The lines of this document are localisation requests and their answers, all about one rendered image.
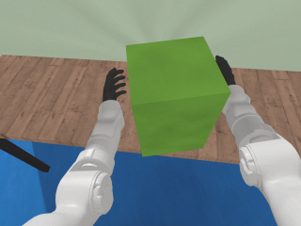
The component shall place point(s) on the left robot upper arm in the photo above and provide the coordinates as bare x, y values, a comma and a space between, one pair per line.
81, 198

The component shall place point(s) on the right robot forearm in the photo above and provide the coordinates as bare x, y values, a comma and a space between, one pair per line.
245, 123

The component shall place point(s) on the table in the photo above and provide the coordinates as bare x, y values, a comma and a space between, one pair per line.
56, 100

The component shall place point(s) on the carton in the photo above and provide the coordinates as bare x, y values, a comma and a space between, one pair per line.
177, 93

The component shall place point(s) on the left robot hand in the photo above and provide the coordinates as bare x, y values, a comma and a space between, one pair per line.
109, 89

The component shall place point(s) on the right robot hand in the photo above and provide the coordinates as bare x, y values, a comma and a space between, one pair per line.
226, 70

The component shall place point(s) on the left robot forearm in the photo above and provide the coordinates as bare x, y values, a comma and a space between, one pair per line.
103, 142

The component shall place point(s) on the right robot upper arm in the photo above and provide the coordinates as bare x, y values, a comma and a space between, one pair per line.
273, 167

